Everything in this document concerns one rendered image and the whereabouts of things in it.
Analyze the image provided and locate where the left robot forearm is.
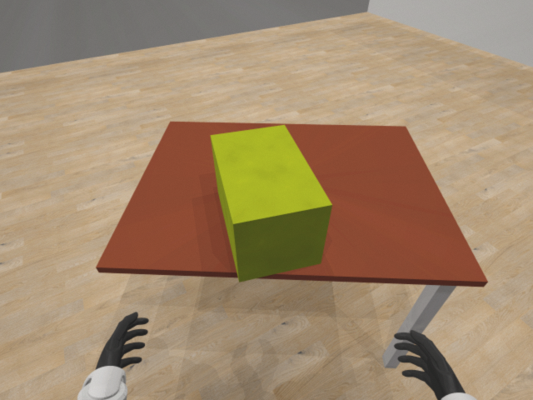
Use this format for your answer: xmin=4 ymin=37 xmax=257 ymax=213
xmin=77 ymin=366 xmax=127 ymax=400

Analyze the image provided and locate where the right robot hand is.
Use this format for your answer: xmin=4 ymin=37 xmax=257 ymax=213
xmin=394 ymin=330 xmax=465 ymax=400

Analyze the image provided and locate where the table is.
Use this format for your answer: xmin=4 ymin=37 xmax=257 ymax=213
xmin=96 ymin=122 xmax=488 ymax=368

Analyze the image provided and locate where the carton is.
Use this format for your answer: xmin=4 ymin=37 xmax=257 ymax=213
xmin=211 ymin=125 xmax=332 ymax=282

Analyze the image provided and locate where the left robot hand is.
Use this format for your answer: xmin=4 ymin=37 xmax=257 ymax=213
xmin=96 ymin=312 xmax=149 ymax=369

